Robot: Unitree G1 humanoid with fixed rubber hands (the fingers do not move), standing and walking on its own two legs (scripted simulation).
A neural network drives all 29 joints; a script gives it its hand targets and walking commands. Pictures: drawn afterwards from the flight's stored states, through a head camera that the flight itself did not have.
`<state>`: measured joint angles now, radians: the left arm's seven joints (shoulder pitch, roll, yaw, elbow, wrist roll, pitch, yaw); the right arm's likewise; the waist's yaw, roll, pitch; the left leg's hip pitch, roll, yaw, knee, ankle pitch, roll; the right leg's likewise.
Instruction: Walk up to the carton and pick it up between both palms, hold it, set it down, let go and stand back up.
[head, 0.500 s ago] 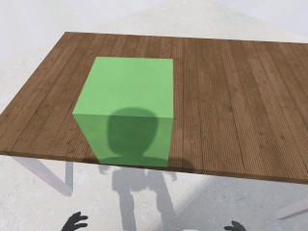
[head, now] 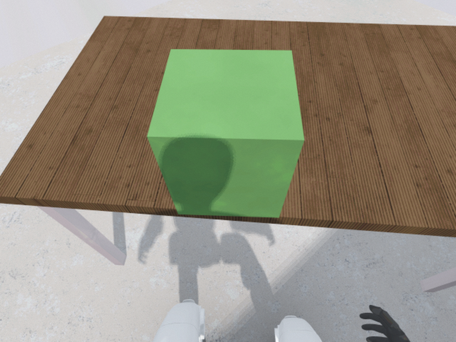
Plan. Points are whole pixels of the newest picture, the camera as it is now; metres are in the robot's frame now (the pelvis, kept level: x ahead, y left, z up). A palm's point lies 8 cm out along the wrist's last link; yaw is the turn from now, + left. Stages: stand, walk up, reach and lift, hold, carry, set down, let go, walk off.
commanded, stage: walk up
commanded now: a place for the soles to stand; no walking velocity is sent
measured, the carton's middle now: (229, 140) +0.44 +0.01 +0.06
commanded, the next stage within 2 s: none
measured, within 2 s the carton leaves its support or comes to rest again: neither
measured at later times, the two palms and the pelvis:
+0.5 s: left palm out of the picture +0.09 +0.31 -0.11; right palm out of the picture +0.01 -0.19 -0.11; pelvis +0.00 +0.07 +0.00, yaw -8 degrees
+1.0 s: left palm (82, 331) +0.14 +0.27 -0.10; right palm out of the picture +0.04 -0.21 -0.09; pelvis +0.02 +0.04 +0.01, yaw -8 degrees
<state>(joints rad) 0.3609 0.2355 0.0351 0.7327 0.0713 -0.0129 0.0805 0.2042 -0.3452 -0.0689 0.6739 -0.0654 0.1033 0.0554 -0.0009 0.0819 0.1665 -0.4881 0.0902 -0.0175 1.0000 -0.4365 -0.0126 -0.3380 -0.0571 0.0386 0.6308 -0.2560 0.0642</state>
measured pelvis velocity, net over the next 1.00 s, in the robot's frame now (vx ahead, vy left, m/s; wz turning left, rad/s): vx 0.02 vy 0.04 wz -0.15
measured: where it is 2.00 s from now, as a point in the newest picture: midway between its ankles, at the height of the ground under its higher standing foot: outside the picture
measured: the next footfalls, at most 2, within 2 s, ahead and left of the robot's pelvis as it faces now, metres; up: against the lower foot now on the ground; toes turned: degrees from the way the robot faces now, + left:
left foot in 0.06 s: +0.08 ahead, +0.18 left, +0.00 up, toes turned -2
right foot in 0.40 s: +0.03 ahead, -0.06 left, +0.00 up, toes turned -9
